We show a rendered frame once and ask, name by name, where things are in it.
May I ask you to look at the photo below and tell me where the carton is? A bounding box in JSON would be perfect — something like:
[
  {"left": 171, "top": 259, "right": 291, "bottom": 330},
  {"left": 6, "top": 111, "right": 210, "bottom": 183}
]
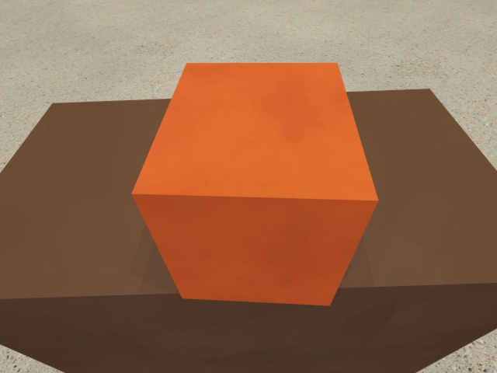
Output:
[{"left": 132, "top": 63, "right": 378, "bottom": 306}]

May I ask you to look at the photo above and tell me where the pedestal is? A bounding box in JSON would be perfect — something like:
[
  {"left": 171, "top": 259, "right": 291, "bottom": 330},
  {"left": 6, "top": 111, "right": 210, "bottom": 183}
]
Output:
[{"left": 0, "top": 89, "right": 497, "bottom": 373}]

